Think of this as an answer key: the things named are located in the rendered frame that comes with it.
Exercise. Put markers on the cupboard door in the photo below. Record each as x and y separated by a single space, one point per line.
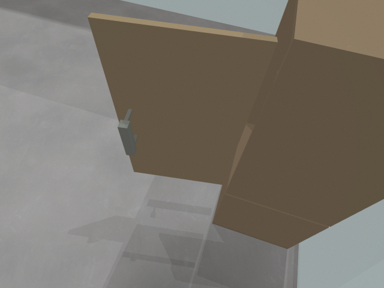
191 90

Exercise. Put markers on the handle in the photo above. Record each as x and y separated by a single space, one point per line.
128 139

